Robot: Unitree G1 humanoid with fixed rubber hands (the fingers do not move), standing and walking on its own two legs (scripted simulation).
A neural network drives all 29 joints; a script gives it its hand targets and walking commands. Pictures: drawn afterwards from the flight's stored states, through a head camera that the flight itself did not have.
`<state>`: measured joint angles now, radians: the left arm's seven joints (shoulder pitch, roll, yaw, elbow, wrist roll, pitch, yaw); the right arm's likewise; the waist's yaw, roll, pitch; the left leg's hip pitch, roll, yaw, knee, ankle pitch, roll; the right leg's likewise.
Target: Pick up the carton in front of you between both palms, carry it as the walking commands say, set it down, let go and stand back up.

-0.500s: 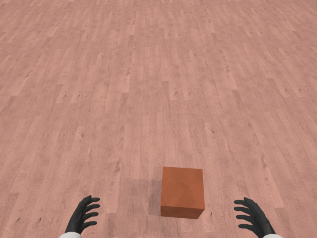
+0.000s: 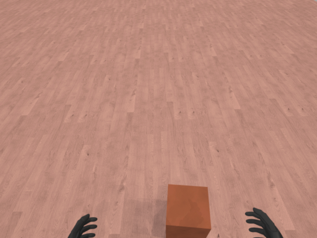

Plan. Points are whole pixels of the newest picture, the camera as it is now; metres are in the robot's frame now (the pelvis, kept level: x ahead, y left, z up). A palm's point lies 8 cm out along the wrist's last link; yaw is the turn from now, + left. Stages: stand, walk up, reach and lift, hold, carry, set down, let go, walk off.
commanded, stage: stand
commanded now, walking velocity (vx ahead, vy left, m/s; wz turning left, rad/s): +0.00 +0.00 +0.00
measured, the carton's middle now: (186, 213) +0.41 -0.11 -0.65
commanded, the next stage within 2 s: none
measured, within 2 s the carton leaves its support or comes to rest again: neither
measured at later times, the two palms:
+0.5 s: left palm out of the picture +0.10 +0.23 -0.14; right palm out of the picture +0.10 -0.27 -0.12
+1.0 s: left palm out of the picture +0.03 +0.23 -0.15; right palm out of the picture -0.02 -0.24 -0.14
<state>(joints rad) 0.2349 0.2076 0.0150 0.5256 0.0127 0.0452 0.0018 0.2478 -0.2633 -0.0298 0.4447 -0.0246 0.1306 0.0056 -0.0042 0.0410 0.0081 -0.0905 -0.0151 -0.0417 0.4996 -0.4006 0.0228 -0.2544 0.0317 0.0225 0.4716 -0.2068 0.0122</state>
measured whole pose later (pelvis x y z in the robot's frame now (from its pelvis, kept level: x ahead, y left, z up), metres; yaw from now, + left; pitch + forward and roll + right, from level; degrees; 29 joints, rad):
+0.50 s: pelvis +0.04 -0.01 -0.01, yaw -2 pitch +4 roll -1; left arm 0.34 0.22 0.01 0.86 0.02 -0.03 0.02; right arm 0.39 -0.25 0.01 0.69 -0.01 -0.02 -0.06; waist -0.01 0.02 -0.09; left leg -0.14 0.00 -0.01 0.58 -0.50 0.02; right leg -0.37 0.05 0.04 0.66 -0.35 -0.01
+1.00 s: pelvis +0.03 -0.01 -0.01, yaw -3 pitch +1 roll -1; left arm 0.33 0.19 -0.01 1.04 0.02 0.02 0.04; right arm 0.46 -0.21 0.03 0.91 -0.02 0.00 -0.06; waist 0.00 0.02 -0.02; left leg -0.07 -0.01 0.02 0.53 -0.46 0.02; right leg -0.31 0.06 0.08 0.61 -0.31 -0.01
